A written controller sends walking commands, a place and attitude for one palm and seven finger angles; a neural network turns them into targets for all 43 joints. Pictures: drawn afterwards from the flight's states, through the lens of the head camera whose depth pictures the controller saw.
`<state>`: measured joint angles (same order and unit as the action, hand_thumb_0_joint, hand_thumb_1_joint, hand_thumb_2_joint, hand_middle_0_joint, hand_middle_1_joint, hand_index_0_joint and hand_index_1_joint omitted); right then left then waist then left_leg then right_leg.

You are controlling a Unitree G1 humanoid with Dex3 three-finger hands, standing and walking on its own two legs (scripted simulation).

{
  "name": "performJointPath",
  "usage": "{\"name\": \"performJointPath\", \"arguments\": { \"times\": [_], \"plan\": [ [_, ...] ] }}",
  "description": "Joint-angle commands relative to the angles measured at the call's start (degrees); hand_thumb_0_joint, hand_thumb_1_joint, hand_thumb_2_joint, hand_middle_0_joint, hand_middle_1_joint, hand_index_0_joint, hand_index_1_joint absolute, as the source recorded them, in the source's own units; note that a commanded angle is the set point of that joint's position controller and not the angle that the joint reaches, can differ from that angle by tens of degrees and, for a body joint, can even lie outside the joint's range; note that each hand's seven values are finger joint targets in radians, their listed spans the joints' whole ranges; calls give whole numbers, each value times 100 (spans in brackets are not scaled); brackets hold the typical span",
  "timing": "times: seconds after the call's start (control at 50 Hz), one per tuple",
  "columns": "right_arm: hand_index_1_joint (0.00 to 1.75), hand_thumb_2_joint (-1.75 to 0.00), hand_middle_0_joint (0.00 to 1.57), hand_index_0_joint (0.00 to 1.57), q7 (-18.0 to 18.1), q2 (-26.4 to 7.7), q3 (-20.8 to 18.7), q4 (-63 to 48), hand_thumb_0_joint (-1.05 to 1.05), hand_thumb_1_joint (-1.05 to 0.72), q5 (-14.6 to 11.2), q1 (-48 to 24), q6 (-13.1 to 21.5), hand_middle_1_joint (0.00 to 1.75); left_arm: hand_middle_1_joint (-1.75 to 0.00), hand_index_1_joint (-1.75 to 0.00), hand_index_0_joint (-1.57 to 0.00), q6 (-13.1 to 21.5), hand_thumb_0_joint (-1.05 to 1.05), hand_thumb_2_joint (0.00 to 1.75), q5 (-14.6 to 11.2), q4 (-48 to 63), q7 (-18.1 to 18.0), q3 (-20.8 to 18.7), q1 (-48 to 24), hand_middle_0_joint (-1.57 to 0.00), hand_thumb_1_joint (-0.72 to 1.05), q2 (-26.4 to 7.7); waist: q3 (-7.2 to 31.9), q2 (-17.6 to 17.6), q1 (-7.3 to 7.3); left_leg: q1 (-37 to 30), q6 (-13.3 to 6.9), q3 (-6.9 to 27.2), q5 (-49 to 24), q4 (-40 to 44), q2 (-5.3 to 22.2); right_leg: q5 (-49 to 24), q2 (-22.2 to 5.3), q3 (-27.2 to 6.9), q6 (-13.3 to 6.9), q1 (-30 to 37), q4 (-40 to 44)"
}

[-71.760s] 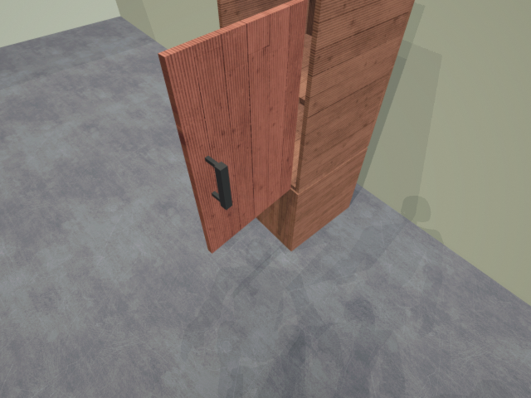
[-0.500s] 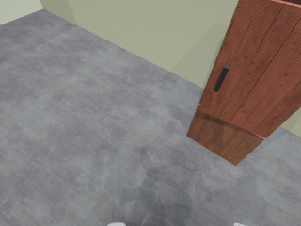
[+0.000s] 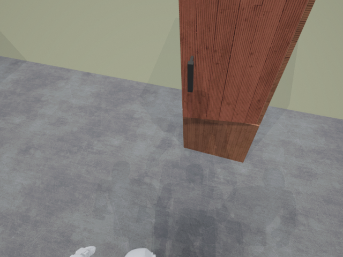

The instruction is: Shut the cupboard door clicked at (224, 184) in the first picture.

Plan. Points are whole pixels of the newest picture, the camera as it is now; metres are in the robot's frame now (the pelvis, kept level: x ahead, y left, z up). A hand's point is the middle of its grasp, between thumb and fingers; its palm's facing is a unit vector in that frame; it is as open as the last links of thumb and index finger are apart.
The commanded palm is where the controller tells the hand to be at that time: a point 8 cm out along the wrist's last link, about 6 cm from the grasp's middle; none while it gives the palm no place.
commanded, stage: turn to face it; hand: left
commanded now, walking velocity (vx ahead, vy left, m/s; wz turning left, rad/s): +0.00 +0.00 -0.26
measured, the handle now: (191, 74) +0.74 -0.04 -0.05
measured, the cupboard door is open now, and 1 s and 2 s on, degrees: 8 8 8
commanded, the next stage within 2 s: take the last steps up to it in 0.08 s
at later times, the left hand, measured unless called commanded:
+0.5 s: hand out of the picture +0.14 +0.20 -0.16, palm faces -0.12 -0.98 -0.17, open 7.4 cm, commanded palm none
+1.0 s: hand (164, 214) +0.25 +0.05 -0.17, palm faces -0.14 -0.97 -0.18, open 7.2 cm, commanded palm none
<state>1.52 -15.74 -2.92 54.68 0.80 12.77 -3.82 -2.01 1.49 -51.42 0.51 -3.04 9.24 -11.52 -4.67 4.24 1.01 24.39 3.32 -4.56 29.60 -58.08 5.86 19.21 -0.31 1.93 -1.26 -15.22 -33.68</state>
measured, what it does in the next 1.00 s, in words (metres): walks ahead: left foot, then right foot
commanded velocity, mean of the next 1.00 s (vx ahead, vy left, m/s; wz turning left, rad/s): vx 0.22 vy -0.09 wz -0.11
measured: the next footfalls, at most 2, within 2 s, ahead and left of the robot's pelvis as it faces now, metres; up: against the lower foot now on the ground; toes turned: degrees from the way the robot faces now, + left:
left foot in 0.28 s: +0.07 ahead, +0.13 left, +0.00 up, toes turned +0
right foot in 0.72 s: +0.19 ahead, -0.22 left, +0.00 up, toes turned -17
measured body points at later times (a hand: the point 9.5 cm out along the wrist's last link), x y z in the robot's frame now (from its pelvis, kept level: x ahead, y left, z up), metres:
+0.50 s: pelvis +0.05 +0.00 +0.02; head +0.07 +0.03 +0.47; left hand +0.14 +0.25 -0.14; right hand +0.02 -0.24 -0.12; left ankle +0.03 +0.13 -0.73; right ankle +0.03 -0.15 -0.64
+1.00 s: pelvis +0.19 -0.12 +0.01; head +0.22 -0.12 +0.46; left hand +0.26 +0.10 -0.15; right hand +0.21 -0.37 -0.13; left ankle +0.25 -0.03 -0.70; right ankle +0.15 -0.21 -0.73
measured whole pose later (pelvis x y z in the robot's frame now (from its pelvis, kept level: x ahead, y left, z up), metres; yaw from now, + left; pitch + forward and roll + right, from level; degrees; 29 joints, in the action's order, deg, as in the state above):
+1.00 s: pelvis +0.19 -0.12 +0.01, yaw -10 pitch +0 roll -2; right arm 0.1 -10.5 -2.2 57.4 1.5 12.0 0.9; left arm 2.2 1.5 -61.3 -0.3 -2.6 14.4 -9.8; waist -1.8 0.4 0.8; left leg 25.6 0.9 -6.3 19.3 -45.2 5.0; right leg 15.1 1.6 7.7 -2.9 -8.1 -22.7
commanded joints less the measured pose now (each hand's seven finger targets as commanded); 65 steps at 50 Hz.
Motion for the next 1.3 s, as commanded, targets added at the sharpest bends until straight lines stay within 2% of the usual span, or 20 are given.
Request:
{"name": "performJointPath", "arguments": {
  "times": [0.0,0.16,0.22,0.24,0.26,0.28,0.3,0.4,0.62,0.66,0.68,0.7,0.72,0.82,1.0,1.02,1.06,1.08,1.18,1.28],
  "plan": [
    [30,-90,20,20,-25,-317,-67,-474,0,-90,15,-86,190,30,-30,-30,-20,129,0,90,-35,287,-168,-245,174,-20,90,-1067,735,-1497,-69,810,108,395,-582,-651,-55,-3625,-1347,-1190,-934,945,1266],
    [30,-90,20,20,-30,-102,-22,-414,0,-90,-13,-198,247,30,-30,-30,-20,129,0,90,20,80,-159,-296,348,-20,90,-1149,603,-1273,-187,-60,54,176,-665,1475,-339,-2879,-1345,-1599,-1031,692,1286],
    [30,-90,20,20,6,-115,-1,-199,0,-90,30,498,371,30,-30,-30,-20,91,0,90,-39,35,-95,-283,117,-20,90,-1014,699,-1285,149,-1479,1,-9,-1670,3077,-403,-954,-883,-1427,-610,-39,1039],
    [30,-90,20,20,29,-426,-46,-97,0,-90,76,780,451,30,-30,-30,-20,66,0,90,-66,70,-54,-228,157,-20,90,-752,686,-470,237,-2139,-156,619,-1312,3763,65,220,-466,-1165,-386,-773,487],
    [30,-90,20,20,47,-1071,-183,-41,0,-90,194,1109,495,30,-30,-30,-20,45,0,90,-98,167,12,-166,299,-20,90,-374,653,1283,341,-2534,-674,2560,-349,4403,1537,1362,354,-370,-41,-1848,-988],
    [30,-90,20,20,92,-1329,-226,-83,0,-90,199,1280,470,30,-30,-30,-20,48,0,90,-29,335,46,-181,-47,-20,90,-568,409,1127,505,-2126,-1199,3427,390,4894,2289,1626,252,-371,-8,-2217,-2175],
    [30,-90,20,20,93,-1261,-213,-216,0,-90,188,1082,464,30,-30,-30,-20,67,0,90,12,441,124,-248,-203,-20,90,-678,32,528,393,-1615,-1385,3237,768,5066,2299,1191,-86,-584,-33,-2299,-2758],
    [30,-90,20,20,122,-582,-22,-162,0,-90,152,774,656,30,-30,-30,-20,44,0,90,45,46,259,-257,120,-20,90,-509,23,542,41,-1665,-790,1144,-1573,4721,1254,-222,-181,-406,160,-2252,-3191],
    [30,-90,20,20,9,-744,-204,251,0,-90,167,1058,643,30,-30,-30,-20,155,0,90,2,63,343,-155,-350,-20,90,-436,65,654,156,-1639,-915,163,-2110,4280,1380,-412,-189,331,96,-821,-293],
    [30,-90,20,20,-15,-755,-198,277,0,-90,117,822,617,30,-30,-30,-20,235,0,90,11,-320,306,-240,681,-20,90,-639,460,70,-366,-1148,-643,-247,-2471,3189,1010,-802,90,458,-52,745,471],
    [30,-90,20,20,-73,-557,-150,236,0,-90,44,770,629,30,-30,-30,-20,326,0,90,40,-600,237,-342,1564,-20,90,-1052,960,-849,-779,-332,-410,-725,-2143,1766,497,-208,-463,-269,-287,2067,1005],
    [30,-90,20,20,-97,40,2,27,0,-90,-47,708,642,30,-30,-30,-20,389,0,90,39,-838,117,-465,2191,-20,90,-1708,1301,-2637,-938,1020,-233,-724,712,-88,-398,154,-1975,-2552,-823,2792,1793],
    [30,-90,20,20,-83,-122,-16,-79,0,-90,-27,493,585,30,-30,-30,-20,346,0,90,-65,-803,27,-419,2041,-20,90,-1658,1008,-2163,-842,1127,-383,88,741,-868,-171,217,-2170,-2778,-989,2087,2228],
    [30,-90,20,20,-113,99,-23,225,0,-90,82,593,535,30,-30,-30,-20,466,0,90,-32,-561,-104,-125,554,-20,90,-614,520,-1105,-16,554,-268,274,-614,-473,224,-1638,-1525,-859,-1032,693,1973],
    [30,-90,20,20,-149,314,67,287,0,-90,87,623,595,30,-30,-30,-20,517,0,90,-83,-873,-107,-56,617,-20,90,-510,268,-839,198,-1150,-256,-214,-2059,2752,-260,-1513,-1143,-394,-816,234,1576],
    [30,-90,20,20,-142,156,30,390,0,-90,95,863,647,30,-30,-30,-20,496,0,90,-79,-907,-101,-26,711,-20,90,-382,357,-454,265,-1797,-309,43,-2404,3025,-188,-1332,-918,-302,-633,-141,984],
    [30,-90,20,20,-45,-665,-117,492,0,-90,183,1534,667,30,-30,-30,-20,460,0,90,-136,-742,-78,45,841,-20,90,-84,560,1254,434,-2617,-1270,2505,-2656,4082,1699,831,22,482,-139,-1330,-1212],
    [30,-90,20,20,-4,-689,-104,415,0,-90,161,1414,584,30,-30,-30,-20,442,0,90,-76,-621,-84,47,659,-20,90,-236,378,792,408,-2252,-1679,2771,-2387,4366,1968,1552,1,106,-142,-1491,-2096],
    [30,-90,20,20,165,-122,195,208,0,-90,58,3,592,30,-30,-30,-20,221,0,90,-111,-903,-171,111,963,-20,90,-45,509,384,-246,-1559,-1208,807,-5771,3765,1054,563,-349,-186,190,-178,-592],
    [30,-90,20,20,81,-144,-46,182,0,-90,-73,-25,342,30,-30,-30,-20,167,0,90,5,-753,-217,-22,869,-20,90,-613,632,-655,-120,-1348,-420,221,-2941,3050,39,-2901,-748,-906,-198,184,721]
  ]
}}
